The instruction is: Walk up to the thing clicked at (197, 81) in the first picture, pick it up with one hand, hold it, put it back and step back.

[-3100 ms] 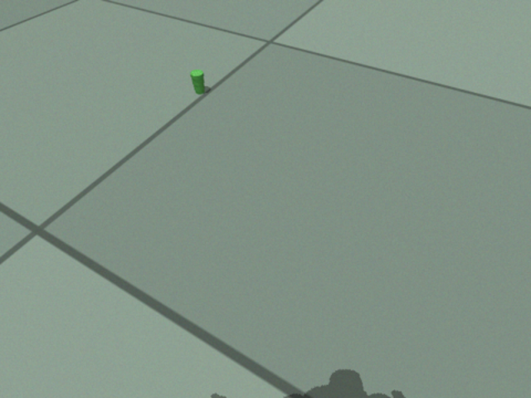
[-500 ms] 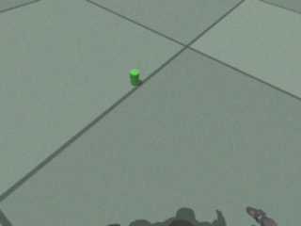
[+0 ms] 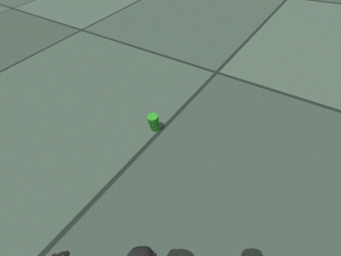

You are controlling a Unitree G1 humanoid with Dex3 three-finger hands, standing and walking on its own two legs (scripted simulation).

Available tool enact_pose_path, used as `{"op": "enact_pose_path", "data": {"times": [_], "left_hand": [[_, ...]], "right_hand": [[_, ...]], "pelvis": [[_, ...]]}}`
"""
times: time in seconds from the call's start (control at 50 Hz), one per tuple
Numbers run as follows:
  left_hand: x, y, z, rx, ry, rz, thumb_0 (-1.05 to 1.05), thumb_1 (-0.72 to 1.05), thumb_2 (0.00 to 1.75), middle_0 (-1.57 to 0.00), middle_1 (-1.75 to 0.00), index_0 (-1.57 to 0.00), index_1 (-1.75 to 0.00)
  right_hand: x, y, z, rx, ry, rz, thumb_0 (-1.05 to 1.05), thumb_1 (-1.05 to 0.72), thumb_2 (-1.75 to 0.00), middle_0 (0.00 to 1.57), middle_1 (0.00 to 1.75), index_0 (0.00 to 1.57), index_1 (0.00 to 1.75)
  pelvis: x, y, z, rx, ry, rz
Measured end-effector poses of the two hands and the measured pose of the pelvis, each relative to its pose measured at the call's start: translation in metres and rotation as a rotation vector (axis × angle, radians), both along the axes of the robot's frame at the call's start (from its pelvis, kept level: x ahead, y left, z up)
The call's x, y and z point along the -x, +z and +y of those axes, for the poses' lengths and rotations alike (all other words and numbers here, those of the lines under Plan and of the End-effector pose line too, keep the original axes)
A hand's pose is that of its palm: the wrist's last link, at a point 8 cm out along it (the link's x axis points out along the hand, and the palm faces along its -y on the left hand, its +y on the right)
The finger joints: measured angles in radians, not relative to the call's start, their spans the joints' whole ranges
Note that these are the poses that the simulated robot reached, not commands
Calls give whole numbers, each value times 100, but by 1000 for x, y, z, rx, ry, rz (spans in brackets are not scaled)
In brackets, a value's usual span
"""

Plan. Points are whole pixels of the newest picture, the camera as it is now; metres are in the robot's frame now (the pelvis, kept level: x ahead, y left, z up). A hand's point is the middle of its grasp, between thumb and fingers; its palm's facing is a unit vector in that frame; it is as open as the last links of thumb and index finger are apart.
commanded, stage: walk up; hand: left
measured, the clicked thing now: (153, 122) +1.15 +0.22 -0.70
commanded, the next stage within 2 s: none
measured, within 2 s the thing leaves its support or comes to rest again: neither
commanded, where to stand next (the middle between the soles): +0.75 +0.03 m, yaw +2 degrees
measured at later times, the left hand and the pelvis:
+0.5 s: hand (81, 227) +0.23 +0.31 -0.16, palm faces +0.02 -0.94 -0.33, open 7.4 cm; pelvis +0.21 +0.04 -0.01, yaw +4 degrees
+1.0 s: hand (105, 162) +0.43 +0.26 -0.12, palm faces +0.03 -0.90 -0.43, open 7.4 cm; pelvis +0.39 -0.02 +0.00, yaw +2 degrees
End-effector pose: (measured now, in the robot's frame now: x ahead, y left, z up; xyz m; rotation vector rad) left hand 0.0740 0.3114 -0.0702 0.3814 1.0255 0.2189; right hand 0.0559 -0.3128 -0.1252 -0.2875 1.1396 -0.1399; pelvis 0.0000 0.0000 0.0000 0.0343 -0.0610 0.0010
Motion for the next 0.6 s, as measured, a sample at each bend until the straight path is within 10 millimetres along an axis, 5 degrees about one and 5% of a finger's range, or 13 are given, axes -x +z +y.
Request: {"op": "enact_pose_path", "data": {"times": [0.2, 0.32, 0.44, 0.6], "left_hand": [[-19, -12, 10, 4, 86, 112, 0, 90, 90, -20, -30, -20, -30], [-52, -40, 29, 29, 130, 169, 0, 90, 90, -20, -30, -20, -30], [-111, -64, 41, 71, 128, 210, 1, 90, 90, -20, -30, -20, -30], [-216, -45, 41, 94, 53, 91, 0, 90, 90, -20, -30, -20, -30]], "right_hand": [[-88, 12, -7, 43, 42, 55, 1, -91, -90, 20, 30, 20, 30], [-172, 14, 16, 65, 104, 32, 1, -91, -90, 20, 30, 20, 30], [-257, 22, 48, 86, 135, -105, 1, -91, -90, 20, 30, 20, 30], [-289, 41, 51, 85, 83, -109, 0, -90, -90, 21, 30, 20, 30]], "pelvis": [[-80, 1, 1, 54, 31, 12], [-137, -11, 15, 73, 58, 19], [-191, -20, 38, 45, 58, 14], [-250, -3, 37, 34, 55, -9]]}}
